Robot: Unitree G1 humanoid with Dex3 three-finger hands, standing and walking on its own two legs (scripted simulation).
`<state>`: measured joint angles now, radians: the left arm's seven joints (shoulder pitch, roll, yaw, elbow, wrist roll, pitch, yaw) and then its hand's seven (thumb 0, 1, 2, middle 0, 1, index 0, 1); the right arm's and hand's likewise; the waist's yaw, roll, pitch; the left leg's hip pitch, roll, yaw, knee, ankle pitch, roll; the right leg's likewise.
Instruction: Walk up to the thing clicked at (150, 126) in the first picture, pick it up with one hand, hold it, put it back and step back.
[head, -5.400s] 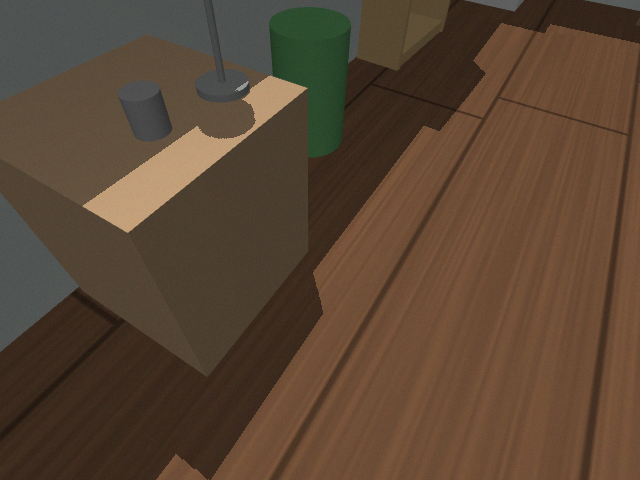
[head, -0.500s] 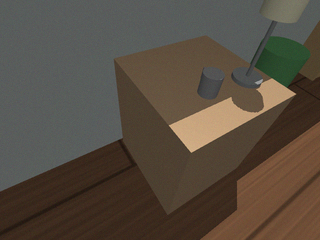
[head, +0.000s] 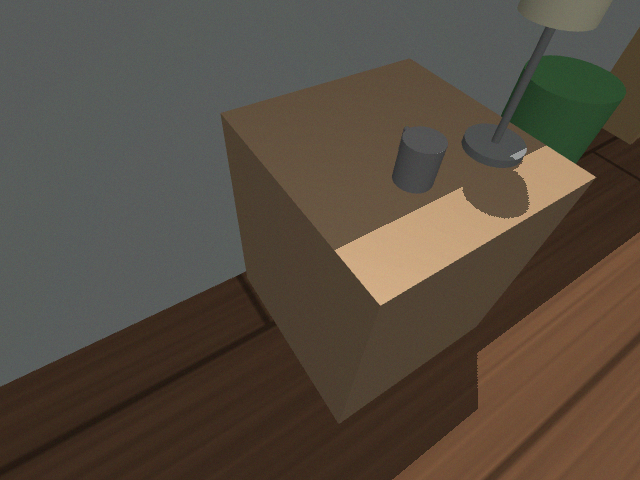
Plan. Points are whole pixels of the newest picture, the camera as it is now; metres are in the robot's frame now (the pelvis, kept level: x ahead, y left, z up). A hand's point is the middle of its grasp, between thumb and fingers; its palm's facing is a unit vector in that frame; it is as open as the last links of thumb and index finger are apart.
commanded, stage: stand
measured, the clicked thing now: (414, 155) +0.68 -0.21 -0.01
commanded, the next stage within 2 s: walk up in 1.80 s
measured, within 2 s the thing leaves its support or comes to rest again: neither
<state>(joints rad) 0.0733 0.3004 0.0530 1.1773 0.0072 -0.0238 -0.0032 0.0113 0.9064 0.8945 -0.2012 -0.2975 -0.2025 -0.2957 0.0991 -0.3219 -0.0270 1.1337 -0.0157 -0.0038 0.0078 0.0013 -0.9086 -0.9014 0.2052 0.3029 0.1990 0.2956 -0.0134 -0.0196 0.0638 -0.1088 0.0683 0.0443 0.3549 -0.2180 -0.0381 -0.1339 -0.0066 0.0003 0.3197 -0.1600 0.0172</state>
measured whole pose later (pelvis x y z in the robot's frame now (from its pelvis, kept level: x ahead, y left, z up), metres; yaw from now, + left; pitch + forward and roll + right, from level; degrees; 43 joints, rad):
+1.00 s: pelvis +0.01 +0.01 +0.00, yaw +0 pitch -2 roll +0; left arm 0.08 0.33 0.01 1.14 0.01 -0.02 0.00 0.01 0.91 0.89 -0.20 -0.30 -0.20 -0.30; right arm 0.09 -0.34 -0.01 1.13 -0.01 0.00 0.01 0.00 -0.91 -0.90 0.21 0.30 0.20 0.30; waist -0.01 -0.01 0.05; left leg -0.07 0.05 0.05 0.31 -0.22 -0.03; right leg -0.11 -0.02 0.01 0.31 -0.17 0.03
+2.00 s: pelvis +0.02 -0.04 -0.01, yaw +0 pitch +0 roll +1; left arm 0.11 0.46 0.14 0.89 0.06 0.10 -0.09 0.01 0.91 0.89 -0.20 -0.30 -0.20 -0.30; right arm 0.25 -0.36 -0.08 1.02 -0.03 -0.05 -0.07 0.00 -0.90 -0.90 0.21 0.30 0.21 0.30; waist 0.00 -0.09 0.10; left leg -0.14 0.10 0.04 0.44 -0.29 -0.07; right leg -0.41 -0.02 0.13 0.91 -0.44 0.00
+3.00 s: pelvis +0.08 -0.37 -0.04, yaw +1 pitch -2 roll +0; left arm 0.24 0.40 0.09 0.75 0.07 0.07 -0.09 0.01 0.91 0.89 -0.20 -0.30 -0.20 -0.30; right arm 0.29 -0.50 -0.08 0.90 0.01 -0.03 -0.11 0.00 -0.91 -0.90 0.21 0.30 0.20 0.30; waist 0.05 0.01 0.12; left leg -0.55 0.03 -0.07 1.19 -0.52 0.04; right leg -0.38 -0.02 -0.02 0.78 -0.37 0.00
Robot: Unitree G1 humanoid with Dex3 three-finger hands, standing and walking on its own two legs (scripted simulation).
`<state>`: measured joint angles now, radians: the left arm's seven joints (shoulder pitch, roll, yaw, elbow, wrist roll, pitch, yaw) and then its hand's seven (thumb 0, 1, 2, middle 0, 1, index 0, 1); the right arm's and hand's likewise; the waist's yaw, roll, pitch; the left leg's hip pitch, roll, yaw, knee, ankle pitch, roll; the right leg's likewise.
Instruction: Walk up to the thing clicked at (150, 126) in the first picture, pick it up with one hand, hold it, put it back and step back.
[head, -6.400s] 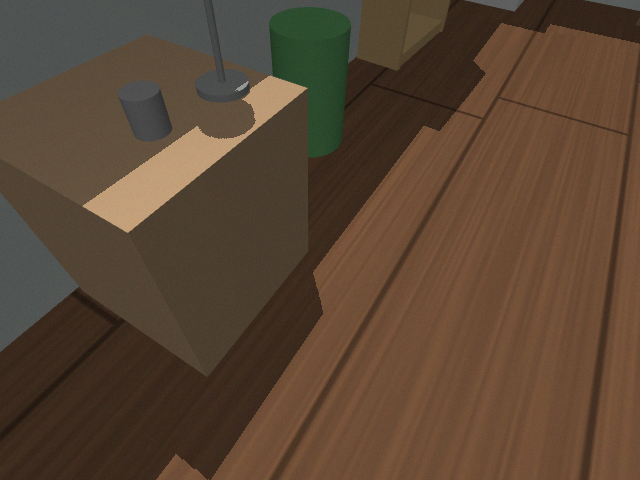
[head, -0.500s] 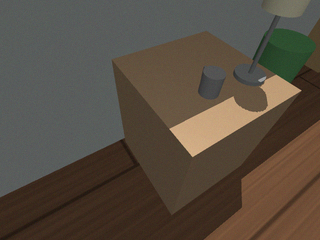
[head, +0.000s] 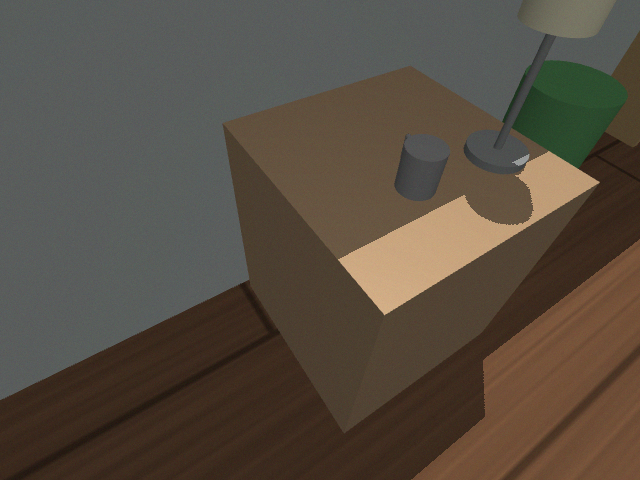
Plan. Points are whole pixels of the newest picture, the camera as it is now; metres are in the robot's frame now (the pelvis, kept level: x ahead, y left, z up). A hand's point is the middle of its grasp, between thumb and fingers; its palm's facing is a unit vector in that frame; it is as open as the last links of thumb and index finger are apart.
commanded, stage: stand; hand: left
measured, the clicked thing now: (417, 162) +0.67 -0.22 -0.02
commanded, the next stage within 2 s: walk up in 0.80 s
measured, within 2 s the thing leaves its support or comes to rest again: neither
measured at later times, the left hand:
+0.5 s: hand out of the picture +0.09 +0.24 -0.16, palm faces -0.02 -0.95 -0.32, open 7.4 cm
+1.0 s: hand out of the picture +0.12 +0.25 -0.16, palm faces -0.02 -0.94 -0.35, open 7.4 cm
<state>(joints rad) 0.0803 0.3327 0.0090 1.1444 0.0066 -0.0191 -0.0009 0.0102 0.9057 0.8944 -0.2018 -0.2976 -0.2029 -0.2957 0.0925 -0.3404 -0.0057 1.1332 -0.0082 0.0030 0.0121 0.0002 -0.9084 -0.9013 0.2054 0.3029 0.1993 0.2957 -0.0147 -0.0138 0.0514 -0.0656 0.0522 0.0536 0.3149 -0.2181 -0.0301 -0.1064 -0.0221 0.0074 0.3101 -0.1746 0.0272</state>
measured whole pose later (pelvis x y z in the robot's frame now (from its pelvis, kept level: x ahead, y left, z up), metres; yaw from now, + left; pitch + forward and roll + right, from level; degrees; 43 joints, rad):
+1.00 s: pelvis +0.00 -0.04 -0.01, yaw +0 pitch +0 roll +1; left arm 0.11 0.46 0.14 0.89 0.06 0.10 -0.09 0.01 0.91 0.89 -0.20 -0.30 -0.20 -0.30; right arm 0.25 -0.36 -0.08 1.02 -0.03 -0.05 -0.07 0.00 -0.90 -0.90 0.21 0.30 0.21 0.30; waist 0.00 -0.09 0.10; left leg -0.14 0.10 0.04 0.44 -0.29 -0.07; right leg -0.41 -0.02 0.13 0.91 -0.44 0.00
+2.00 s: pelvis +0.07 -0.38 -0.04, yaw +1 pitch -2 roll +0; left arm 0.24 0.40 0.09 0.75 0.07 0.07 -0.09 0.01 0.91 0.89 -0.20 -0.30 -0.20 -0.30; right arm 0.29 -0.50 -0.08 0.90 0.01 -0.03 -0.11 0.00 -0.91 -0.90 0.21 0.30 0.20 0.30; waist 0.05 0.01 0.12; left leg -0.55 0.03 -0.07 1.19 -0.52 0.04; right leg -0.38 -0.02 -0.02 0.78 -0.37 0.00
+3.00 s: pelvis +0.07 -0.51 -0.05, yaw +8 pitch -3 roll +0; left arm 0.25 0.46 0.06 0.89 0.01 -0.02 0.07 0.01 0.90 0.89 -0.20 -0.30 -0.20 -0.30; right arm 0.15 -0.40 -0.08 0.83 -0.02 0.02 0.04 0.00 -0.91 -0.90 0.21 0.30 0.20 0.30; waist 0.03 0.02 0.17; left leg -0.40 0.00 -0.02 0.85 -0.40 0.01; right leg -0.46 -0.08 0.08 1.03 -0.57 -0.01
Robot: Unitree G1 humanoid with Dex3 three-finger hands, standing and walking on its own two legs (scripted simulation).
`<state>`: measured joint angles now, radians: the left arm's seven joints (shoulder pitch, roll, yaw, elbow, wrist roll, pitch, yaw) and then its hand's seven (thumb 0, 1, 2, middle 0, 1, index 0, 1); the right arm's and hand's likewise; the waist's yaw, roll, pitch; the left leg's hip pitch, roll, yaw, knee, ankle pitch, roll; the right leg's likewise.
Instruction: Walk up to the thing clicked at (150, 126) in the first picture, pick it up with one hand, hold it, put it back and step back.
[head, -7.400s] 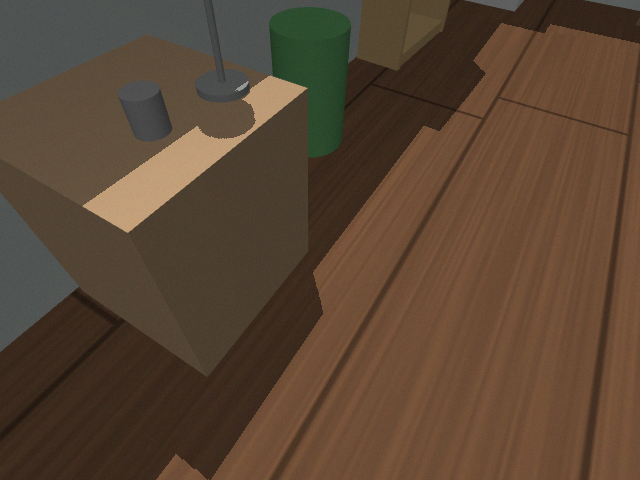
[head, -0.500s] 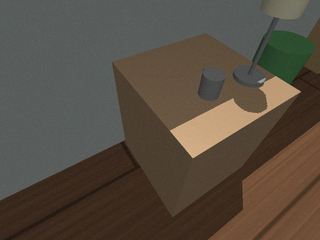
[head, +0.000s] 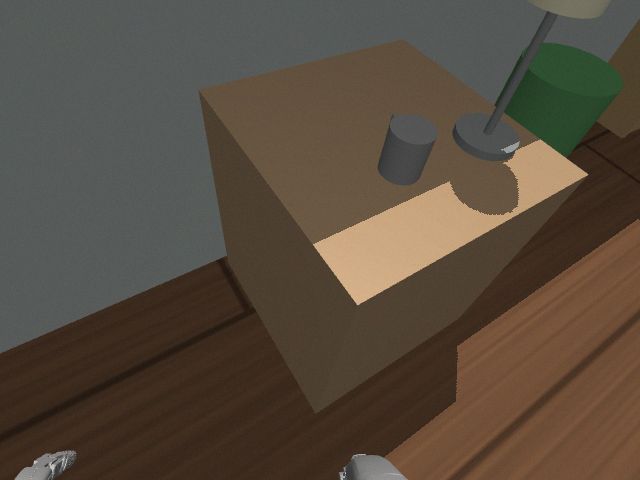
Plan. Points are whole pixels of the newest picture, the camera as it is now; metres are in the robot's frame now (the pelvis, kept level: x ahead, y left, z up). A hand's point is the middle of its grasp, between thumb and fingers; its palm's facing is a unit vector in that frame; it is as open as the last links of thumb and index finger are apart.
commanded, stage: walk up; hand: left
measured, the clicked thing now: (402, 144) +0.67 -0.17 +0.00
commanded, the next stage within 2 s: none
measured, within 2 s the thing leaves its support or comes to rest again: neither
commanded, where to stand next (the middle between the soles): +0.16 -0.45 m, yaw +7 degrees
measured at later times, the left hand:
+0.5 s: hand out of the picture +0.13 +0.14 -0.18, palm faces -0.03 -0.96 -0.28, open 7.4 cm
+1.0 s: hand (350, 478) +0.14 -0.06 -0.16, palm faces -0.02 -0.93 -0.37, open 7.4 cm
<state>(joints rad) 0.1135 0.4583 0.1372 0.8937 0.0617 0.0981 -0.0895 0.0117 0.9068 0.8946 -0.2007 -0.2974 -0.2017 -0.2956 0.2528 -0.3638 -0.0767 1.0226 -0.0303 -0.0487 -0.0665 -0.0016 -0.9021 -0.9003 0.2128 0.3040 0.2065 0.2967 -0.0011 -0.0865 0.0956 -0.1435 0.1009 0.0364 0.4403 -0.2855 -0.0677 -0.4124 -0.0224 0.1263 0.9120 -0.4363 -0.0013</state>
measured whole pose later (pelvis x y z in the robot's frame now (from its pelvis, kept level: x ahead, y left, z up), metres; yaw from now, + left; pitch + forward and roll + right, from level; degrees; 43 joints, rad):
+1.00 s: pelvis +0.07 -0.33 -0.03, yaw +1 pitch -2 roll +0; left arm 0.24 0.40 0.09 0.75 0.07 0.07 -0.09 0.01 0.91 0.89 -0.20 -0.30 -0.20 -0.30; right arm 0.29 -0.50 -0.08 0.90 0.01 -0.03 -0.11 0.00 -0.91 -0.90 0.21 0.30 0.20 0.30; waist 0.05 0.01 0.12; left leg -0.55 0.03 -0.07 1.19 -0.52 0.04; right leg -0.38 -0.02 -0.02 0.78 -0.37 0.00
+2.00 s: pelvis +0.07 -0.46 -0.04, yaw +8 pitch -3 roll +0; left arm 0.25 0.46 0.06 0.89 0.01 -0.02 0.07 0.01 0.90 0.89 -0.20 -0.30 -0.20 -0.30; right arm 0.15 -0.40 -0.08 0.83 -0.02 0.02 0.04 0.00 -0.91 -0.90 0.21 0.30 0.20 0.30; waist 0.03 0.02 0.17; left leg -0.40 0.00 -0.02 0.85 -0.40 0.01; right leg -0.46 -0.08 0.08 1.03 -0.57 -0.01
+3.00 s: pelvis +0.08 -0.46 +0.01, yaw +8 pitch -3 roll +0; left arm 0.05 0.35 0.02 1.14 0.01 -0.02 -0.01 0.01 0.90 0.89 -0.20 -0.30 -0.20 -0.30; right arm 0.07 -0.35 0.00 1.13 0.00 -0.02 0.01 0.00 -0.91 -0.90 0.21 0.30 0.20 0.30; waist 0.00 0.00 0.06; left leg -0.13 0.00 -0.03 0.36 -0.18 -0.01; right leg -0.13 -0.01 -0.03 0.34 -0.16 0.00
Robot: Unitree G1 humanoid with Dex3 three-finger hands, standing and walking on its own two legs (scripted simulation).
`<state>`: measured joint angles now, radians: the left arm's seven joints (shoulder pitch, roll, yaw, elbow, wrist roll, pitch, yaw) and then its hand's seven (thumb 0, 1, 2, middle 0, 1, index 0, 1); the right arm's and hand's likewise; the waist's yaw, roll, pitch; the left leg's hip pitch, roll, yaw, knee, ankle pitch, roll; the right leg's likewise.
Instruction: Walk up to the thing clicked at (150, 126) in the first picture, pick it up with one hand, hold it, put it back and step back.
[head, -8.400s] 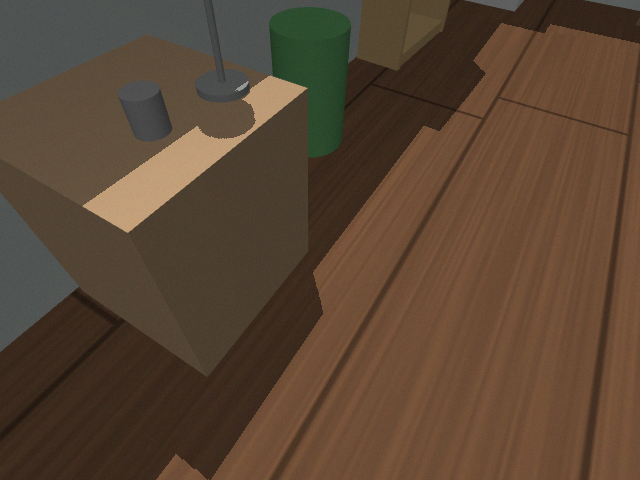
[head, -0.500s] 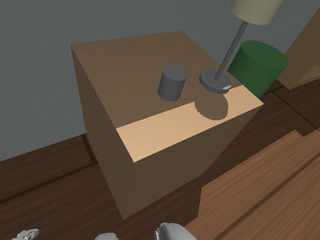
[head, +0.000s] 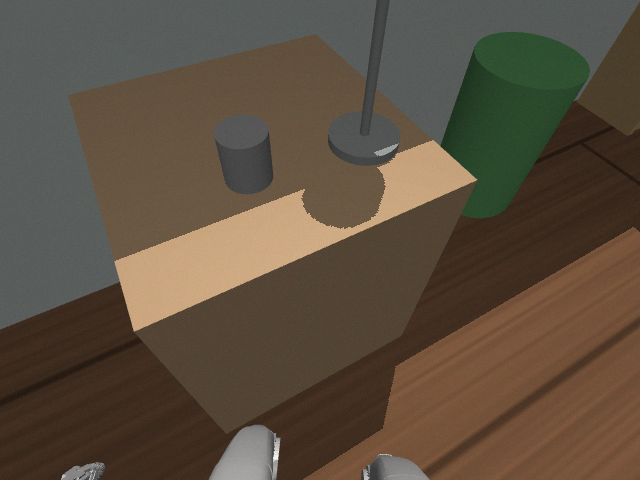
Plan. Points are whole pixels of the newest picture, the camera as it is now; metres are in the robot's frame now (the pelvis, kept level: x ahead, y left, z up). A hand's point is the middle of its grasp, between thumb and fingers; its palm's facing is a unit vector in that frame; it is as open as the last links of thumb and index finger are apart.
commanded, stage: walk up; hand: left
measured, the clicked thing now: (244, 148) +0.60 +0.15 +0.03
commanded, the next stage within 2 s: none
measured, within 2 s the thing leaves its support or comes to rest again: neither
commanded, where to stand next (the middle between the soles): +0.09 -0.12 m, yaw +7 degrees
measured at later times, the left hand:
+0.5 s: hand out of the picture +0.09 +0.11 -0.16, palm faces +0.01 -0.93 -0.36, open 7.4 cm
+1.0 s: hand out of the picture +0.01 +0.19 -0.14, palm faces +0.09 -0.85 -0.52, open 7.4 cm
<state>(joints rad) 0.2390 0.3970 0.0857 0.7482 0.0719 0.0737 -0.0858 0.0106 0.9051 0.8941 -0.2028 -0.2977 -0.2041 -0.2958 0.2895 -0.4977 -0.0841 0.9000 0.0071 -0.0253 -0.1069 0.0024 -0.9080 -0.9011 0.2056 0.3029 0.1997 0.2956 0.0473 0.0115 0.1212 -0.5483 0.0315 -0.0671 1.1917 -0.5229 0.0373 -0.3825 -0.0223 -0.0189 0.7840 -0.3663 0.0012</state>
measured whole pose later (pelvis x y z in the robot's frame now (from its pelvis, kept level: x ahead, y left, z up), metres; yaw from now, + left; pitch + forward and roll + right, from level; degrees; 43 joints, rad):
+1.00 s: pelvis +0.00 -0.13 -0.01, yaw +7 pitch -3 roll +0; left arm 0.25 0.46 0.06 0.89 0.01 -0.02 0.07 0.01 0.90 0.89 -0.20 -0.30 -0.20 -0.30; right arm 0.15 -0.40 -0.08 0.83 -0.02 0.02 0.04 0.00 -0.91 -0.90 0.21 0.30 0.20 0.30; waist 0.03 0.02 0.17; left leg -0.40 0.00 -0.02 0.85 -0.40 0.01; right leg -0.46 -0.08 0.08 1.03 -0.57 -0.01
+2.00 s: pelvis +0.01 -0.13 +0.04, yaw +7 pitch -3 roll +0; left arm 0.05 0.35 0.02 1.14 0.01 -0.02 -0.01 0.01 0.90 0.89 -0.20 -0.30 -0.20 -0.30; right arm 0.07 -0.35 0.00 1.13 0.00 -0.02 0.01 0.00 -0.91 -0.90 0.21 0.30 0.20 0.30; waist 0.00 0.00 0.06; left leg -0.13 0.00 -0.03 0.36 -0.18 -0.01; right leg -0.13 -0.01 -0.03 0.34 -0.16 0.00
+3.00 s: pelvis +0.03 -0.13 +0.04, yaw +7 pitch -2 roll +0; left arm 0.09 0.35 0.00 1.15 0.01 -0.02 0.00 0.01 0.91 0.89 -0.20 -0.30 -0.20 -0.30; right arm 0.08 -0.35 0.00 1.15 -0.01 -0.01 0.01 0.00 -0.91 -0.90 0.21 0.30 0.20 0.30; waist 0.00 0.00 0.06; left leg -0.10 0.00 -0.02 0.30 -0.17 -0.01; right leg -0.11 -0.01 -0.02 0.30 -0.17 0.00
